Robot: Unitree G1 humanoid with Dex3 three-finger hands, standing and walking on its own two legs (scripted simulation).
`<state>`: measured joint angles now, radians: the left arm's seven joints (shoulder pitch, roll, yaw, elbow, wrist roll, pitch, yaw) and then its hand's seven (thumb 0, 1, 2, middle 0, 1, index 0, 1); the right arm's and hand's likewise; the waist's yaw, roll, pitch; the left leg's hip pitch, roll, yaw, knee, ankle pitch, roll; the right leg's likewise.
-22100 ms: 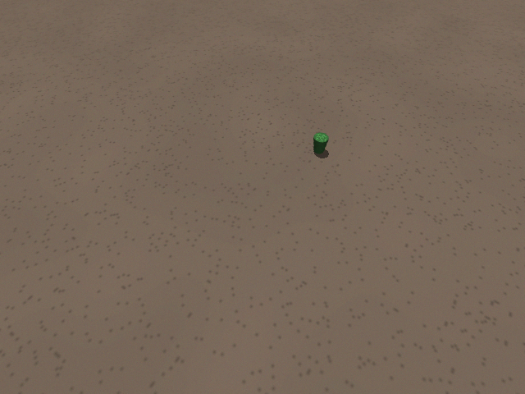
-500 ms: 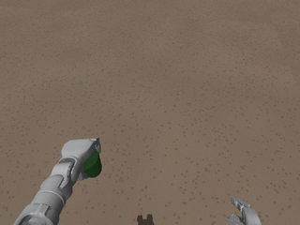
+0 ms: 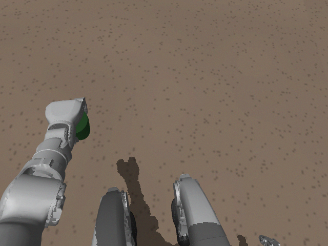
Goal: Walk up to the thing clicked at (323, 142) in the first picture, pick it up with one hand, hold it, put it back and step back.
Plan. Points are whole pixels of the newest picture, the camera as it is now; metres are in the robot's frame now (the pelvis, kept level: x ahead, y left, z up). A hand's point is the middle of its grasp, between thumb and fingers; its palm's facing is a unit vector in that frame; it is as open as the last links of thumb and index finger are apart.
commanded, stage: crouch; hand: left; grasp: from above
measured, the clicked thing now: (76, 126) +0.46 +0.19 -0.14
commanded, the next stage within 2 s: lower in 1.38 s
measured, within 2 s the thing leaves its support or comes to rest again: neither
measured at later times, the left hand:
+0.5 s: hand (90, 132) +0.49 +0.19 -0.29, palm faces -0.44 -0.01 -0.90, open 10.3 cm
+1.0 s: hand (96, 132) +0.52 +0.19 -0.36, palm faces -0.45 -0.01 -0.89, open 10.3 cm
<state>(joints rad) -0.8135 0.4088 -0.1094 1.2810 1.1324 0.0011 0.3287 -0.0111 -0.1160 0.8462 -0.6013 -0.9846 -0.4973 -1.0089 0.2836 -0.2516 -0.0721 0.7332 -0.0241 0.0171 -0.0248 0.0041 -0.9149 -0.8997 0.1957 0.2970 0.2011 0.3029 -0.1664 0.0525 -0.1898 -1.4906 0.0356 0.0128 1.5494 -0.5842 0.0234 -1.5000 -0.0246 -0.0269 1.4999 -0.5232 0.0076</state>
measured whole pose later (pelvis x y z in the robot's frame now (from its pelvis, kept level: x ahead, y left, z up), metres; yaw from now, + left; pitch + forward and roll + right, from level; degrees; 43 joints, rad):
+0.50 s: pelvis -0.01 +0.00 -0.15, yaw -1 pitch +40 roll -4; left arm -1.05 0.56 -0.02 1.38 1.18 -0.04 0.31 -0.01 -0.12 0.85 -0.61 -0.98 -0.51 -1.00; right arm 0.19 -0.24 -0.01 0.72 -0.09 -0.04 0.05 0.00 -0.91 -0.90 0.20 0.30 0.20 0.30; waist -0.25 0.04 -0.15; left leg -2.06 0.03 -0.03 2.05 -0.69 0.02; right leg -2.05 -0.04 -0.06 1.99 -0.62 0.00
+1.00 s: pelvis -0.02 +0.00 -0.21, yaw -3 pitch +38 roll -6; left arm -1.18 0.67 0.01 1.50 1.23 -0.08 0.30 -0.01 -0.12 0.85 -0.61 -0.97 -0.51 -1.00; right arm 0.23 -0.27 0.06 0.70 -0.12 -0.02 0.10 0.00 -0.92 -0.90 0.20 0.30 0.20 0.30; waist -0.31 0.03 -0.06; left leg -2.22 0.03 -0.06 2.26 -0.70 0.03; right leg -2.21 -0.04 -0.08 2.17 -0.62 0.00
